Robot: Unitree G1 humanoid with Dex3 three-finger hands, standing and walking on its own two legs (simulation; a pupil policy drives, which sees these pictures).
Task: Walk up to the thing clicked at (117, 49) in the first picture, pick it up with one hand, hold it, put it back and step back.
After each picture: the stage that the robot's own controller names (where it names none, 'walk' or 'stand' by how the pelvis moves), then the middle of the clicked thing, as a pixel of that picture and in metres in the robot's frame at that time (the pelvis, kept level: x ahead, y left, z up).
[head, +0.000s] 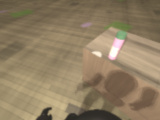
stand; (116, 46) +0.62 -0.18 +0.07
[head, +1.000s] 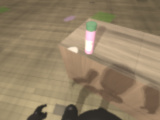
rise first; (90, 39) +0.58 +0.06 +0.11
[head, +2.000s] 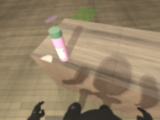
walk; (60, 46) +0.46 +0.24 +0.12
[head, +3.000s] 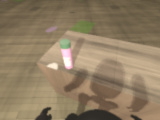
stand; (67, 55) +0.46 +0.21 +0.07
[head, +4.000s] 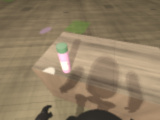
stand; (64, 59) +0.42 +0.21 +0.07
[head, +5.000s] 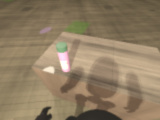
stand; (64, 58) +0.43 +0.22 +0.07
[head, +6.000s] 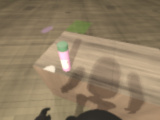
stand; (64, 58) +0.44 +0.21 +0.07
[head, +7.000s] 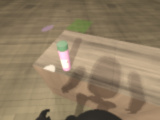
stand; (64, 57) +0.44 +0.21 +0.07
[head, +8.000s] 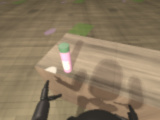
rise first; (66, 59) +0.43 +0.21 +0.07
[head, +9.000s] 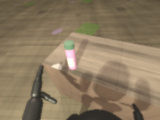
go down; (71, 56) +0.46 +0.20 +0.07
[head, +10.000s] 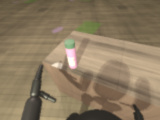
go down; (71, 55) +0.46 +0.20 +0.07
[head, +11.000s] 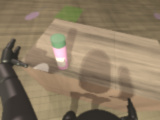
go down; (60, 54) +0.41 +0.18 +0.10
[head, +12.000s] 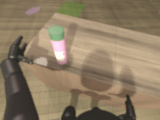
close in; (59, 48) +0.44 +0.19 +0.12
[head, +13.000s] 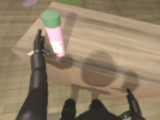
close in; (56, 38) +0.47 +0.19 +0.16
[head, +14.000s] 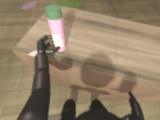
lift; (57, 32) +0.52 +0.19 +0.16
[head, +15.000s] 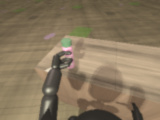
lift; (68, 54) +0.48 +0.19 +0.11
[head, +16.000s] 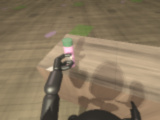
close; (69, 54) +0.49 +0.19 +0.09
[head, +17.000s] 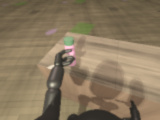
close; (70, 52) +0.50 +0.18 +0.09
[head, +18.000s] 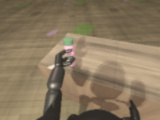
close; (70, 52) +0.51 +0.19 +0.08
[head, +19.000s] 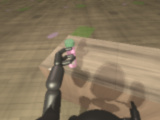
close; (71, 54) +0.50 +0.19 +0.08
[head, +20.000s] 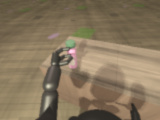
close; (72, 55) +0.50 +0.18 +0.08
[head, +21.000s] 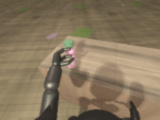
close; (70, 54) +0.50 +0.19 +0.08
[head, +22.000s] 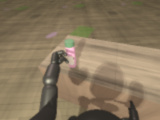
crouch; (71, 54) +0.50 +0.18 +0.08
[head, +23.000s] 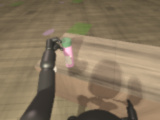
crouch; (68, 54) +0.50 +0.19 +0.08
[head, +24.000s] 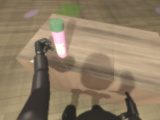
lower; (60, 41) +0.50 +0.18 +0.13
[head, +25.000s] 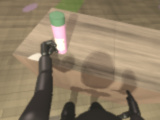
lower; (60, 36) +0.51 +0.18 +0.14
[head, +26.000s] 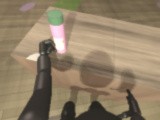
lower; (59, 35) +0.51 +0.18 +0.14
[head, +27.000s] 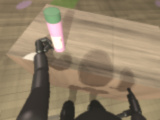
lower; (56, 34) +0.51 +0.18 +0.15
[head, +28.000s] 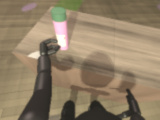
open; (61, 32) +0.54 +0.17 +0.15
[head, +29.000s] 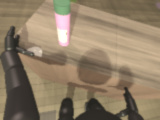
sink last; (63, 27) +0.54 +0.16 +0.15
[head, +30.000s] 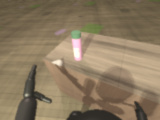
sink last; (77, 46) +0.55 +0.18 +0.12
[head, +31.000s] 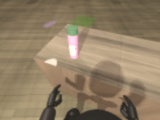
stand; (73, 44) +0.52 +0.16 +0.12
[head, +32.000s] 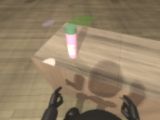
stand; (72, 43) +0.52 +0.17 +0.13
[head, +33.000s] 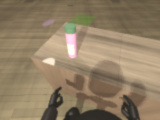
stand; (71, 42) +0.52 +0.17 +0.14
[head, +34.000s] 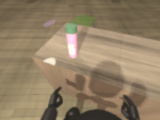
stand; (72, 42) +0.52 +0.17 +0.14
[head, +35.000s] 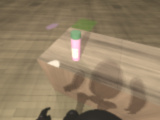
stand; (76, 47) +0.52 +0.16 +0.10
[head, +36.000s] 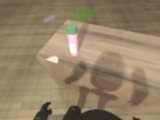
walk; (73, 42) +0.55 +0.17 +0.08
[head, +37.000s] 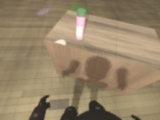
walk; (80, 25) +0.74 +0.13 +0.08
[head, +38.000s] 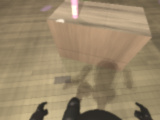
walk; (74, 5) +1.07 +0.27 +0.10
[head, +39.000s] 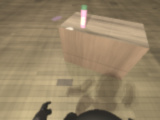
stand; (83, 17) +1.15 +0.17 +0.08
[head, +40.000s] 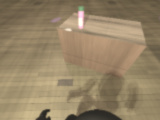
stand; (81, 18) +1.16 +0.19 +0.07
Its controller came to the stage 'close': yes
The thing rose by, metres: 0.00
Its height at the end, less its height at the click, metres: +0.00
